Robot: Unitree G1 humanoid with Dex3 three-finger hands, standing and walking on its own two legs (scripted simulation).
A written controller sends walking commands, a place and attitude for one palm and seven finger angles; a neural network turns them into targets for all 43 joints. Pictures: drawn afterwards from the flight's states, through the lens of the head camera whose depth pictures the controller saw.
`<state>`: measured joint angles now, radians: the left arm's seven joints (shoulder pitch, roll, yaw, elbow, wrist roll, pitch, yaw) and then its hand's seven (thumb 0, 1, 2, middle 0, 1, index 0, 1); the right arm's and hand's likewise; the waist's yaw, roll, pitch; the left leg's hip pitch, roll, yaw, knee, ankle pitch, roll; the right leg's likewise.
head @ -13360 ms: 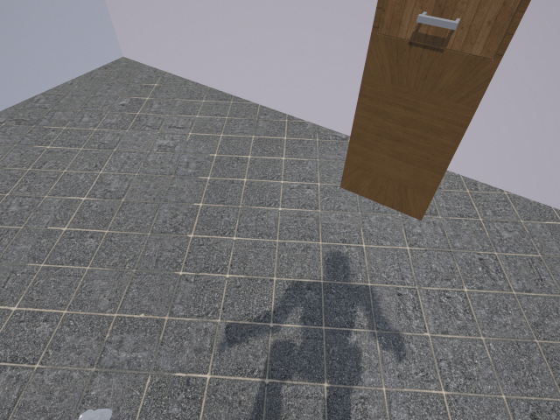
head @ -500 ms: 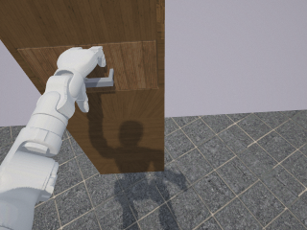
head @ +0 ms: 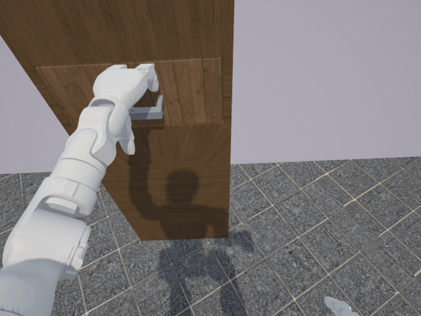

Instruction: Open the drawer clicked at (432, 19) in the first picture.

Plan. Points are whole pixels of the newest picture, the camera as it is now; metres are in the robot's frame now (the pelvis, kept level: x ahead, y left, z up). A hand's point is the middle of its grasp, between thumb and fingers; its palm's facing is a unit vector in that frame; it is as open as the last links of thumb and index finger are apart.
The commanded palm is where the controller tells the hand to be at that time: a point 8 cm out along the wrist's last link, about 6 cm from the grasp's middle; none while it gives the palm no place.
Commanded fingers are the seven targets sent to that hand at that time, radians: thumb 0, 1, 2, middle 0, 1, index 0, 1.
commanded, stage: move the hooked fingers above the handle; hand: left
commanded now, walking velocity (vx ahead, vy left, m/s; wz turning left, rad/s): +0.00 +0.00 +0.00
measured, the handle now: (136, 107) +0.53 +0.19 +0.11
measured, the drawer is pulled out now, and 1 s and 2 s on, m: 0.00 0.00 0.00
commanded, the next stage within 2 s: lower the fingers behind the handle in 1.00 s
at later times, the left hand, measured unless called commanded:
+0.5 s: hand (130, 100) +0.48 +0.17 +0.16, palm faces +0.07 -0.04 -1.00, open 13.8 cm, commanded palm +0.45 +0.20 +0.22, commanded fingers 0.00 -0.50 0.30 -0.30 -1.20 -0.30 -1.20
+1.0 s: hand (111, 99) +0.48 +0.21 +0.17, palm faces +0.05 -0.01 -1.00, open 13.8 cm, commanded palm +0.45 +0.20 +0.22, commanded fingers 0.00 -0.50 0.30 -0.30 -1.20 -0.30 -1.20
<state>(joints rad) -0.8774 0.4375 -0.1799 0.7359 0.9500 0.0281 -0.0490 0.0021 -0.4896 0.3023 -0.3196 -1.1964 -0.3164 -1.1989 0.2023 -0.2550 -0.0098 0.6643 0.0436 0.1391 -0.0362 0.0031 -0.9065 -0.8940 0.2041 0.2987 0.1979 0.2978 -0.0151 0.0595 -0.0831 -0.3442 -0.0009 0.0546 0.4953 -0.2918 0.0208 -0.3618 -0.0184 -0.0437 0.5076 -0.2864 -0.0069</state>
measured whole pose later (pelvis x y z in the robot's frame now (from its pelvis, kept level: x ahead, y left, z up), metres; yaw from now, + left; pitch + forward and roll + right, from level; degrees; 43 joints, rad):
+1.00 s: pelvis +0.00 +0.00 +0.00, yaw -1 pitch +9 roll +0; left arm -0.93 0.51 -0.12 0.86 0.99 0.09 0.02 0.00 -0.49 0.30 -0.32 -1.20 -0.32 -1.20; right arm 0.23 -0.27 -0.02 0.69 0.05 0.13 -0.04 0.00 -0.91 -0.89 0.20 0.30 0.20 0.30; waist -0.03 0.06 -0.09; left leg -0.36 0.01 0.06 0.49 -0.29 0.02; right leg -0.38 -0.01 -0.03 0.50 -0.27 -0.01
